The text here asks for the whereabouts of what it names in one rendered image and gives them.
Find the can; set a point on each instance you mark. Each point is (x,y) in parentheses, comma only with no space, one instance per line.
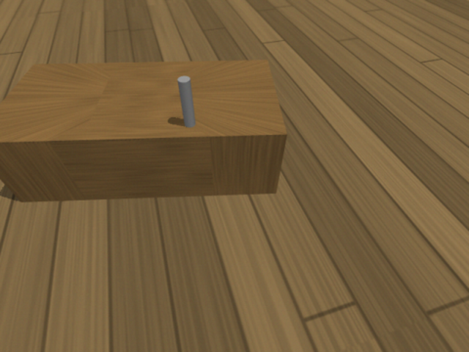
(184,83)

